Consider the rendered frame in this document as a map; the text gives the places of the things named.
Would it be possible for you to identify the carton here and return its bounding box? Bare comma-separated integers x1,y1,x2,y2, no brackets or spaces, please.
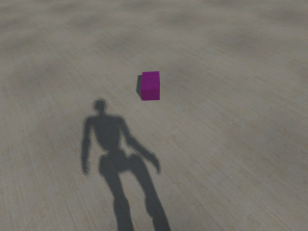
141,71,160,101

